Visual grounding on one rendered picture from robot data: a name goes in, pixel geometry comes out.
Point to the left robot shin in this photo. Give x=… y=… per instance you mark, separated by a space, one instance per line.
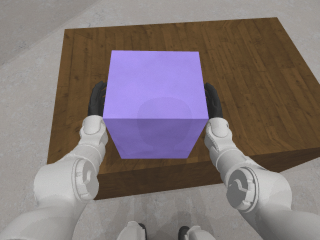
x=133 y=223

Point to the right robot forearm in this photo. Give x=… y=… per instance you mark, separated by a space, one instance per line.
x=224 y=154

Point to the right robot shin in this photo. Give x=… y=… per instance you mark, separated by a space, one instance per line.
x=194 y=228

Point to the pedestal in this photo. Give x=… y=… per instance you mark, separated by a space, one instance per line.
x=268 y=94

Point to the robot shin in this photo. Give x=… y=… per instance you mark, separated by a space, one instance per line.
x=133 y=223
x=194 y=228

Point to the left robot hand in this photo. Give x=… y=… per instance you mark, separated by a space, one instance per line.
x=95 y=106

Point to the carton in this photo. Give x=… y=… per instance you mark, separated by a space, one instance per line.
x=155 y=104

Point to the right robot upper arm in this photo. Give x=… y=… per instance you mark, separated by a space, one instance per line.
x=264 y=199

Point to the left robot forearm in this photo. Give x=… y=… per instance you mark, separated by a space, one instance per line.
x=93 y=139

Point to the right robot hand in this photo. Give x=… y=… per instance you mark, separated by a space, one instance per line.
x=213 y=103

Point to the left robot upper arm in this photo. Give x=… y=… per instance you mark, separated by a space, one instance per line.
x=62 y=191

